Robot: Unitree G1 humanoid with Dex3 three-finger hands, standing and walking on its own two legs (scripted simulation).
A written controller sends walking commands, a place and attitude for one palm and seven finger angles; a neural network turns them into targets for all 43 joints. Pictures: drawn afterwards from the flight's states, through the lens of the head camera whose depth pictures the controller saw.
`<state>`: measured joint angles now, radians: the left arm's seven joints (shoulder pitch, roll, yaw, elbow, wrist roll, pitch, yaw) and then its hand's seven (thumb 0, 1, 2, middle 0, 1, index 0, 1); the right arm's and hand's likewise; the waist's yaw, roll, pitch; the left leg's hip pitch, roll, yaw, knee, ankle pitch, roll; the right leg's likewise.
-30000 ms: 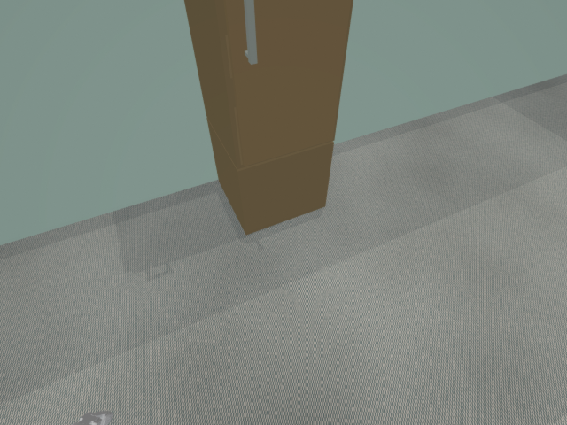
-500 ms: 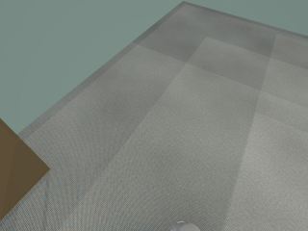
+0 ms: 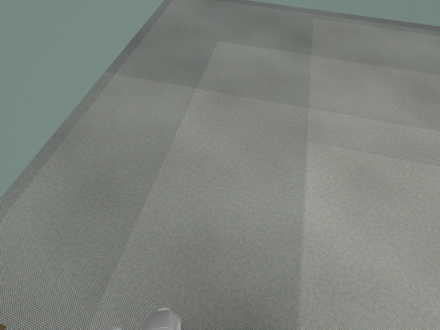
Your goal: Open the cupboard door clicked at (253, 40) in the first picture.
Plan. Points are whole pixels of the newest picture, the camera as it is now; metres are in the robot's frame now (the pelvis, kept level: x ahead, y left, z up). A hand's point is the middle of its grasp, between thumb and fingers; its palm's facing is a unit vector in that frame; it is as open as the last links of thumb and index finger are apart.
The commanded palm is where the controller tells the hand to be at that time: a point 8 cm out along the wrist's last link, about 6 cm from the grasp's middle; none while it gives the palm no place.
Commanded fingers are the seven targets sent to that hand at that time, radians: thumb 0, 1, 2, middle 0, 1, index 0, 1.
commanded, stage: walk to a spot facing it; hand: left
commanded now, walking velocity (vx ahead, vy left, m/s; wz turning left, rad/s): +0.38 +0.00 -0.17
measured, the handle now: out of the picture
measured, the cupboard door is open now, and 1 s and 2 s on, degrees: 44 44 44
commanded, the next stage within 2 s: turn to face it in 0.92 s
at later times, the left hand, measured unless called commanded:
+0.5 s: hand (159, 242) +0.32 +0.15 -0.17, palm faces -0.07 -0.98 -0.21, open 7.4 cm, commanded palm none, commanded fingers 0.00 0.90 0.90 -0.20 -0.30 -0.20 -0.30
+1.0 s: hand (189, 162) +0.57 +0.10 -0.17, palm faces -0.12 -0.97 -0.22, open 7.4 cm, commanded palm none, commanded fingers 0.00 0.90 0.90 -0.20 -0.30 -0.20 -0.30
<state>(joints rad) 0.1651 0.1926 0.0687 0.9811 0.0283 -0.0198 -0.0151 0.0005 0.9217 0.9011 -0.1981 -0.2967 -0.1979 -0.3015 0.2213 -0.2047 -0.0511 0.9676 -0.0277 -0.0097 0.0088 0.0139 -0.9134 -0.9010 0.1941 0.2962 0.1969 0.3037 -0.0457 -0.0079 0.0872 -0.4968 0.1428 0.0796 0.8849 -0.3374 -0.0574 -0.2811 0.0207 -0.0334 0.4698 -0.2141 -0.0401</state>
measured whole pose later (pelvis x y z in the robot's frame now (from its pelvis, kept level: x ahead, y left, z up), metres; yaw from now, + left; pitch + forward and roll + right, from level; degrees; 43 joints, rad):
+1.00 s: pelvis +0.45 -0.08 -0.02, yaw -8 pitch +0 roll +2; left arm 0.15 0.19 0.07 1.01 0.03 -0.05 -0.04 0.01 0.91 0.90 -0.20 -0.30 -0.19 -0.30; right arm 0.37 -0.15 -0.04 1.10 -0.03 -0.03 0.01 0.01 -0.92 -0.90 0.20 0.30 0.20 0.30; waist -0.01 0.00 0.04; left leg -0.16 0.12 0.16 0.62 -0.44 -0.05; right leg -0.40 -0.08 -0.10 0.61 -0.21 -0.03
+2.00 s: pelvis +0.65 -0.15 -0.01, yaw +25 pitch +1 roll +0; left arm 0.18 0.25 0.07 0.93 0.02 0.07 0.01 0.01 0.91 0.90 -0.20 -0.30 -0.20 -0.30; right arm 0.12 -0.24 -0.05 0.89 -0.02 0.03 0.00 0.01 -0.91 -0.90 0.20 0.30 0.20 0.30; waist 0.00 -0.03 0.12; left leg -0.35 0.02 0.04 0.61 -0.28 0.00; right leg -0.45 -0.10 -0.06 1.08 -0.51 0.08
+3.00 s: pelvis +0.71 -0.16 -0.02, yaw +62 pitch +2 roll +0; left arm 0.22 0.22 0.05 0.89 0.02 0.02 0.01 0.00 0.91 0.90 -0.20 -0.30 -0.20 -0.30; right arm 0.14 -0.25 -0.07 0.89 -0.01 0.05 0.03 0.01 -0.91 -0.90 0.19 0.30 0.20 0.30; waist -0.02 -0.03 0.10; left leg -0.34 0.02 0.08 0.61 -0.23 -0.01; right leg -0.29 -0.17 -0.17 0.70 -0.40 0.07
